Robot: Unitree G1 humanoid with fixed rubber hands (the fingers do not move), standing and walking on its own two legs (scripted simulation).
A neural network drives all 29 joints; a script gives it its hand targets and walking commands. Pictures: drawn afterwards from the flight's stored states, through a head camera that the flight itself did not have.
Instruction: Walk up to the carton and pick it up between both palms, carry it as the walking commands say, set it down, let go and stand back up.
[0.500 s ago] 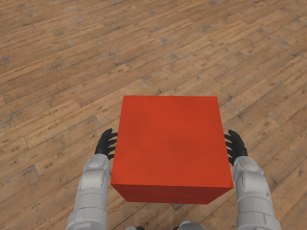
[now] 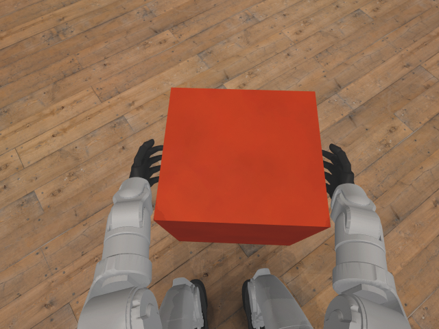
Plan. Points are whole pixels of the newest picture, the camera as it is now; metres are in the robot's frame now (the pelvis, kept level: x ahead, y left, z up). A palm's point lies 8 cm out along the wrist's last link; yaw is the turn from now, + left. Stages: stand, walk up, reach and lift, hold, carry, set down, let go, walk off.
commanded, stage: set down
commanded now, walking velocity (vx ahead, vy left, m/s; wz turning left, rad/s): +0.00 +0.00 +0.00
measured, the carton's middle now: (237, 176) +0.42 -0.07 -0.14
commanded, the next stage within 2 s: none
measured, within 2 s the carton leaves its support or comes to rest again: neither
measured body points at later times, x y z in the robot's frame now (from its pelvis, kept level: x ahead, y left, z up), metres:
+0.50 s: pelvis -0.01 +0.00 -0.08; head +0.21 +0.00 +0.31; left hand +0.45 +0.11 -0.16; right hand +0.38 -0.26 -0.14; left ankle +0.08 +0.09 -0.66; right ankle +0.05 -0.11 -0.66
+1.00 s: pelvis -0.03 +0.00 -0.15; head +0.24 -0.01 +0.21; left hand +0.48 +0.10 -0.25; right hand +0.42 -0.26 -0.24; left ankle +0.08 +0.09 -0.66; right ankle +0.05 -0.11 -0.66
